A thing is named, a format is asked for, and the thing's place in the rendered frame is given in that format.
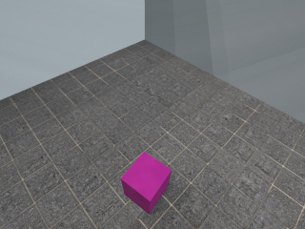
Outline carton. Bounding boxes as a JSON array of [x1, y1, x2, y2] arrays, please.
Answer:
[[121, 152, 172, 214]]

